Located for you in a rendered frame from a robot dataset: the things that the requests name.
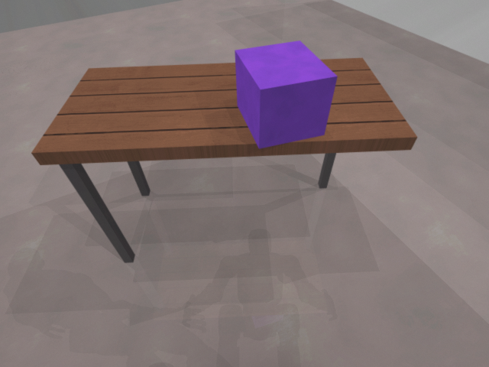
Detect carton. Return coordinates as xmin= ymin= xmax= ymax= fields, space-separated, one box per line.
xmin=235 ymin=41 xmax=337 ymax=149

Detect table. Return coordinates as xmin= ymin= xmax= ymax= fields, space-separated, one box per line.
xmin=31 ymin=58 xmax=417 ymax=263

